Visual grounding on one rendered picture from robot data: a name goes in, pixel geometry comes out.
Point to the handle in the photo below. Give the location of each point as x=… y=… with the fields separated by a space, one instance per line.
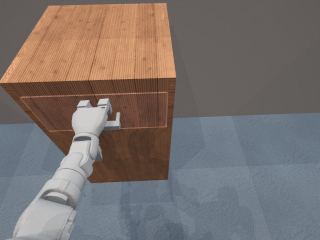
x=113 y=125

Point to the left robot forearm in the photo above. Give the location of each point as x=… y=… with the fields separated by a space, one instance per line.
x=66 y=185

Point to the left robot hand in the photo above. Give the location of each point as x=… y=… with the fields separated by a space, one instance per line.
x=92 y=120

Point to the drawer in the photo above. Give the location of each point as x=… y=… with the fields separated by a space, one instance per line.
x=137 y=110

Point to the cabinet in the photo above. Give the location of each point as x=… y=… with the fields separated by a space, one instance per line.
x=102 y=49

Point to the robot left upper arm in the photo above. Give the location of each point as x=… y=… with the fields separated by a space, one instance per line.
x=47 y=220

